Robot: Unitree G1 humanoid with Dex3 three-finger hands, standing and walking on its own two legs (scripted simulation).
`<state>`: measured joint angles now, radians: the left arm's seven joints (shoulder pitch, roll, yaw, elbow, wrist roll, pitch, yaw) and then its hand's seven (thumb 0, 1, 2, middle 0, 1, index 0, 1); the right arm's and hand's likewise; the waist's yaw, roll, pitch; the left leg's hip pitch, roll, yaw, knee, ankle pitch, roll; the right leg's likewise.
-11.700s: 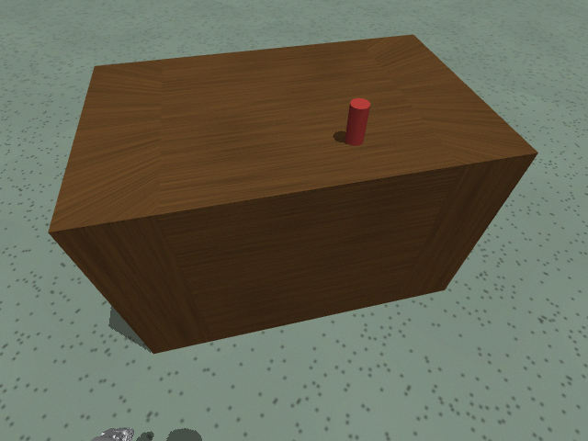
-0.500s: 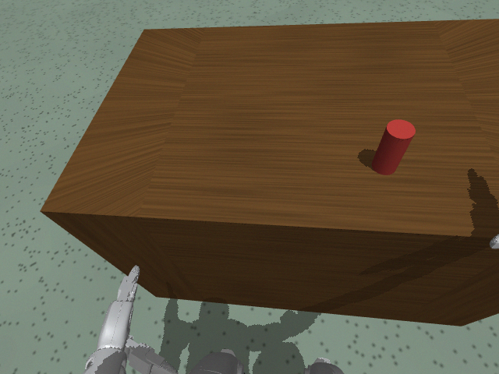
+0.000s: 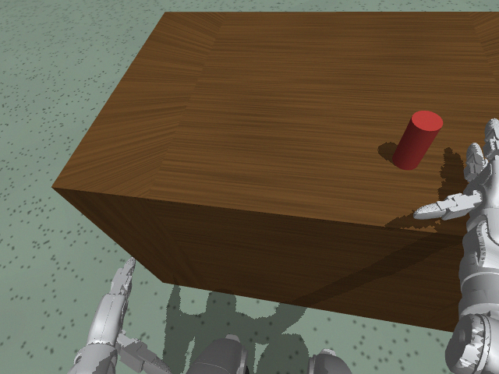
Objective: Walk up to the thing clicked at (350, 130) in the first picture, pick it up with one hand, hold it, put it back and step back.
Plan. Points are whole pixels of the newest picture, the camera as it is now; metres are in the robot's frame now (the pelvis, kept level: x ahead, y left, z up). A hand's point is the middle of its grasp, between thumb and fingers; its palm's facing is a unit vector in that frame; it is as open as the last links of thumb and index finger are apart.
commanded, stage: close in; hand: right
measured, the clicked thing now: (415, 142) +0.52 -0.21 +0.04
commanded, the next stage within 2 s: rest palm in 0.16 s
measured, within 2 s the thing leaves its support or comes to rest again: leaves its support in 1.56 s
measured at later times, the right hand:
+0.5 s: hand (416, 169) +0.45 -0.19 +0.05, palm faces +0.18 +0.98 +0.02, open 17.3 cm
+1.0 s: hand (415, 158) +0.47 -0.20 +0.05, palm faces +0.18 +0.98 +0.01, open 14.4 cm
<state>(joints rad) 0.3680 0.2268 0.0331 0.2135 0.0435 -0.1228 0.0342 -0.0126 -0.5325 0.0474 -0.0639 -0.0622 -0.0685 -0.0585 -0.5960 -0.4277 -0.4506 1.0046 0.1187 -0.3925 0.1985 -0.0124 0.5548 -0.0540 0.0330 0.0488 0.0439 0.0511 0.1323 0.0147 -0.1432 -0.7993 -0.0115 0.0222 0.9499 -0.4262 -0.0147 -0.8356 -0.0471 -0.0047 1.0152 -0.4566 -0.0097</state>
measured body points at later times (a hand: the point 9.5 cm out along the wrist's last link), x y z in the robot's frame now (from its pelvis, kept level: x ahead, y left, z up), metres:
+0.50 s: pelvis -0.01 +0.01 -0.01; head +0.07 -0.02 +0.44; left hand +0.14 +0.27 -0.02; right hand +0.43 -0.25 +0.06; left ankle +0.02 +0.13 -0.68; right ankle +0.02 -0.11 -0.68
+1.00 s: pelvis +0.00 +0.00 -0.01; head +0.09 -0.02 +0.43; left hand +0.15 +0.27 -0.02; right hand +0.46 -0.25 +0.05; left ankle +0.02 +0.13 -0.68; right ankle +0.02 -0.11 -0.68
